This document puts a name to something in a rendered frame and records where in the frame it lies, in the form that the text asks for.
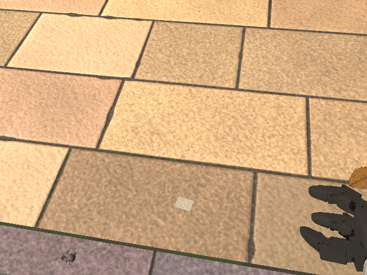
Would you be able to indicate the right robot hand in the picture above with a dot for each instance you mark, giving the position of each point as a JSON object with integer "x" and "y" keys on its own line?
{"x": 354, "y": 229}

